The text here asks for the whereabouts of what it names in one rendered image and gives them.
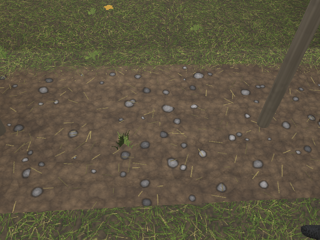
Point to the robot right hand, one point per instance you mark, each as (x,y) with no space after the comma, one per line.
(311,231)

